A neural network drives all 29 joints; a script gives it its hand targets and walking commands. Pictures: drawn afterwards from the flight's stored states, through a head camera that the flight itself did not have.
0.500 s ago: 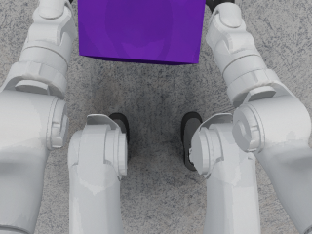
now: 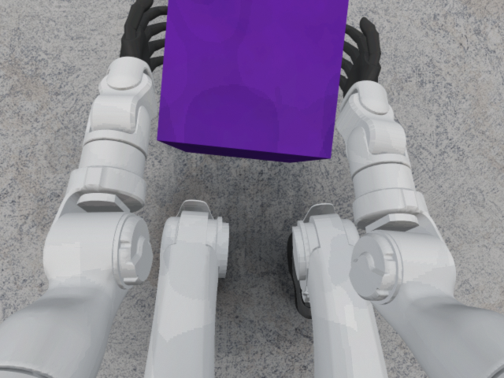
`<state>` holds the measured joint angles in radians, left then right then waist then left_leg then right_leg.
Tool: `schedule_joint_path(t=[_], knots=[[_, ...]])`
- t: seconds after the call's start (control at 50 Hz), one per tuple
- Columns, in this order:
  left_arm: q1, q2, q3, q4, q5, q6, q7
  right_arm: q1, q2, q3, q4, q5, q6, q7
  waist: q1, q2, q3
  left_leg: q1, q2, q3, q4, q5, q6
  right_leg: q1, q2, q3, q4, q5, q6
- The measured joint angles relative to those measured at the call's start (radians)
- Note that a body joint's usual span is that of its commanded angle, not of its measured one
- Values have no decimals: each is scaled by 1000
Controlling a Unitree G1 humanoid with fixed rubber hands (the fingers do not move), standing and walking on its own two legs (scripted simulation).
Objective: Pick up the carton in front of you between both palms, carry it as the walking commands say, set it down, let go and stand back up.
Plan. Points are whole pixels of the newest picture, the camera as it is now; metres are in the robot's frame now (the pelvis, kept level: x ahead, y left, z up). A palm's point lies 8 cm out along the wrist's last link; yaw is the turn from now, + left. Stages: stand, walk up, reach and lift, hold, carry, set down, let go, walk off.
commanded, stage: reach and lift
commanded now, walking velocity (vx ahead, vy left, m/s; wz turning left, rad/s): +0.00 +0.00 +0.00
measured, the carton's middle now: (247, 91) +0.51 +0.03 -0.16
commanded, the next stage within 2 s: none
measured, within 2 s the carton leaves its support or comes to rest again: neither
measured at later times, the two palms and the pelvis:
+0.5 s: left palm (82, 28) +0.47 +0.18 +0.07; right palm (442, 49) +0.47 -0.12 +0.07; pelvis +0.02 -0.01 +0.13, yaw +2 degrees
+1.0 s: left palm out of the picture +0.43 +0.17 +0.24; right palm out of the picture +0.44 -0.13 +0.24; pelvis +0.07 -0.01 +0.28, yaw +3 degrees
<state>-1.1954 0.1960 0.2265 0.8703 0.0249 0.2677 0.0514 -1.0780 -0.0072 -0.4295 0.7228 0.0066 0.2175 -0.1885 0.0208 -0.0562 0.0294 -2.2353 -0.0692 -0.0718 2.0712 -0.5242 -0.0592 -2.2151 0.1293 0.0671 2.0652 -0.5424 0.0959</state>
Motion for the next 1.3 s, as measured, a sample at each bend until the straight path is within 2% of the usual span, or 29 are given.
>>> schedule_joint_path(t=[0.12,0.26,0.5,0.68,1.08,1.2,1.3], knots=[[45,-53,113,-3,116,48,-37,28,52,-84,-1,-123,55,33,1,14,-98,74,-16,-14,-123,26,-6,75,4,1,-118,20,-12],[100,-95,165,-41,180,61,-55,66,80,-111,-29,-185,78,56,-1,17,-161,165,-23,-23,-247,43,-10,164,6,9,-238,37,-20],[277,-156,141,-167,153,69,-48,224,105,-46,-121,-153,88,65,-6,26,-213,370,-24,-30,-431,48,-4,367,2,27,-420,41,-31],[402,-195,128,-191,144,64,-36,343,121,-14,-125,-150,77,73,-7,33,-240,593,-23,-37,-587,50,4,592,-7,37,-575,43,-42],[722,-277,93,-247,169,32,-34,632,162,54,-133,-183,48,103,-9,37,-230,1234,-6,-55,-1072,133,22,1226,-37,65,-1050,125,-74],[816,-293,71,-290,166,49,-34,716,172,87,-165,-186,68,108,-8,39,-204,1450,4,-59,-1245,181,25,1437,-48,74,-1215,172,-83],[877,-308,55,-338,167,94,-32,774,170,122,-210,-191,119,112,-5,43,-179,1628,12,-65,-1382,223,28,1614,-57,78,-1347,213,-88]])
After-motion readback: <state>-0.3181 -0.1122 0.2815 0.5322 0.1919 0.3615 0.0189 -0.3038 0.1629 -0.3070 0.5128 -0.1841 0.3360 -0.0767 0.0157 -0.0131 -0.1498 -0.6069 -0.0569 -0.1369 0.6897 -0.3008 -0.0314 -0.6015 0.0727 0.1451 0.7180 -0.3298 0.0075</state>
